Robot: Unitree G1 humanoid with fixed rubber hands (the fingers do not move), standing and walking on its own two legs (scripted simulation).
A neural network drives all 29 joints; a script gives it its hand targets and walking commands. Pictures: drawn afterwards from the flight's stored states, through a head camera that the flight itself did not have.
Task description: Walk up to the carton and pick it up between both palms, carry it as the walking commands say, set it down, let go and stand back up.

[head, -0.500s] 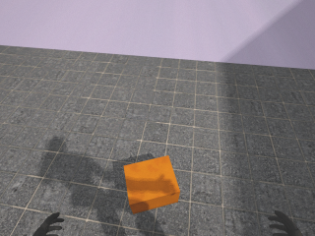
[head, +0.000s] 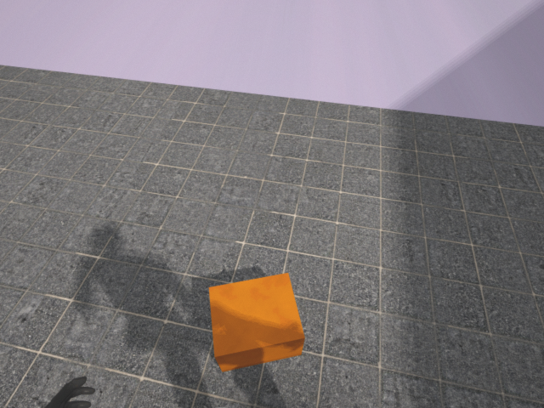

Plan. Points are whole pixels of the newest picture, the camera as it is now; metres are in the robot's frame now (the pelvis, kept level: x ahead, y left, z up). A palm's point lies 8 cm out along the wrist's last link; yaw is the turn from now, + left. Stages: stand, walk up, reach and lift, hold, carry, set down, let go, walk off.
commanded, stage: walk up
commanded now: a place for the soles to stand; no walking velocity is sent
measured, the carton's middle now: (255, 321) +0.48 +0.08 -0.67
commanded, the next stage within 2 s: none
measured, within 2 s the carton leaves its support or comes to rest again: neither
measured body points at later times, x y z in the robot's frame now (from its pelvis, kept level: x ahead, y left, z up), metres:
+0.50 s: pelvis +0.05 -0.02 -0.02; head +0.08 -0.02 +0.43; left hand +0.08 +0.33 -0.11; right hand +0.27 -0.31 -0.10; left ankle +0.07 +0.12 -0.72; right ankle +0.06 -0.14 -0.73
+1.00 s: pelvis +0.05 -0.01 +0.00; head +0.06 +0.00 +0.45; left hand +0.11 +0.35 -0.10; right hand +0.26 -0.29 -0.10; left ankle +0.05 +0.12 -0.73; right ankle +0.06 -0.14 -0.73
